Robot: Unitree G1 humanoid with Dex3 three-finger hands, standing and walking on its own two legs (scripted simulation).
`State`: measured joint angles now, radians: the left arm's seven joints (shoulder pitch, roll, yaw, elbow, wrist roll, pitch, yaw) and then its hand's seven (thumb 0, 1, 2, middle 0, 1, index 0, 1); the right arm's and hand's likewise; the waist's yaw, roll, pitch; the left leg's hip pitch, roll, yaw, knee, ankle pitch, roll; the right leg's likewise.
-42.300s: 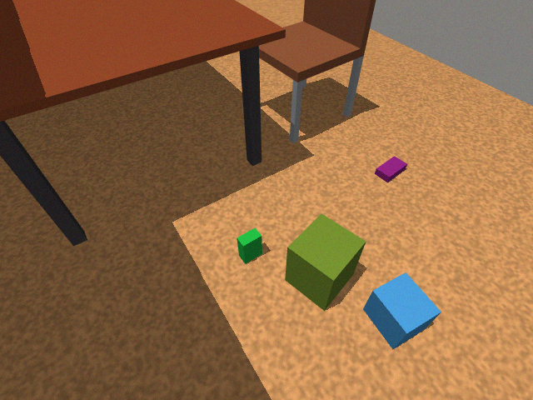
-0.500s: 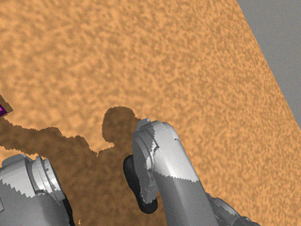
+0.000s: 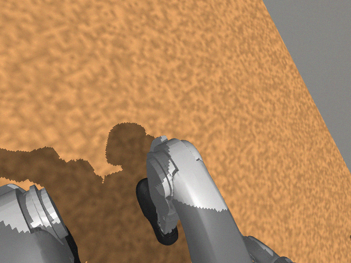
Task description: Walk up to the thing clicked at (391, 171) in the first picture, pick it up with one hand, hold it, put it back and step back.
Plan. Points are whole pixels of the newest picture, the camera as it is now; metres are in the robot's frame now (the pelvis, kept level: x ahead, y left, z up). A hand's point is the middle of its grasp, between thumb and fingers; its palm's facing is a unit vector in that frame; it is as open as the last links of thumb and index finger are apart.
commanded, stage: open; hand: left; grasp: from above
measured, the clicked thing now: out of the picture +0.42 +0.35 -0.28
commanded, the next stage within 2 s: withdraw in 0.74 s
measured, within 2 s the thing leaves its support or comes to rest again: neither
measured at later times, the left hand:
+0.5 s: hand out of the picture +0.41 +0.35 -0.26, palm faces -0.38 -0.27 -0.89, open 13.6 cm
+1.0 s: hand out of the picture +0.41 +0.35 -0.25, palm faces -0.37 -0.27 -0.89, open 13.9 cm
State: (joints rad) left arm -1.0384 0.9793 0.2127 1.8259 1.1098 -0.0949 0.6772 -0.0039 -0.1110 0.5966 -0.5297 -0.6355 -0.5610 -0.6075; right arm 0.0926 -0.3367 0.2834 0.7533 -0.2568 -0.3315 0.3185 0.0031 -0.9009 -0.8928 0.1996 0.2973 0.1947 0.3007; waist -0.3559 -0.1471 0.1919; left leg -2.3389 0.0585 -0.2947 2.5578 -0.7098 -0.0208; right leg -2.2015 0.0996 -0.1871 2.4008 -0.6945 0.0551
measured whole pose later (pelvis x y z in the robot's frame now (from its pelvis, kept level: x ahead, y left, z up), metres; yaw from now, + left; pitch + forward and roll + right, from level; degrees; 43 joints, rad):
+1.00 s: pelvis +0.00 +0.00 +0.01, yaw +0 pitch +26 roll -14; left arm -1.02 0.99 0.21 1.75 1.10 -0.08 0.66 0.00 -0.50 1.01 -0.10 -1.01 -0.10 -1.01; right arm 0.09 -0.35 0.28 0.73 -0.24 -0.34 0.32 0.00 -0.90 -0.89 0.20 0.30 0.19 0.30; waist -0.35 -0.16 0.21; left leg -2.32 0.06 -0.30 2.53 -0.70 -0.02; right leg -2.18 0.10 -0.20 2.37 -0.69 0.05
